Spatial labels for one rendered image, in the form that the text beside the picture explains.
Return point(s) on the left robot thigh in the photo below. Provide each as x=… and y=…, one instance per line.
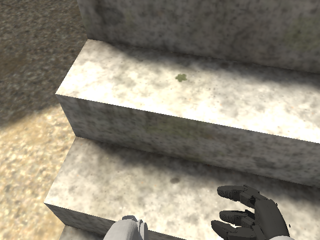
x=128, y=229

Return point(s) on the robot right hand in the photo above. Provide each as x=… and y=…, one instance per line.
x=265, y=223

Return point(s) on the robot left shin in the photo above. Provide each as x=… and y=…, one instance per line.
x=129, y=217

